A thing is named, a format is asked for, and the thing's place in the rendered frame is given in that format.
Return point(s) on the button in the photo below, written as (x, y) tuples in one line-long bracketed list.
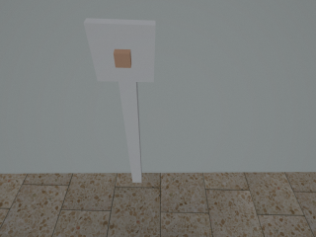
[(122, 58)]

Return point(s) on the panel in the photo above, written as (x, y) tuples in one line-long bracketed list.
[(106, 35)]

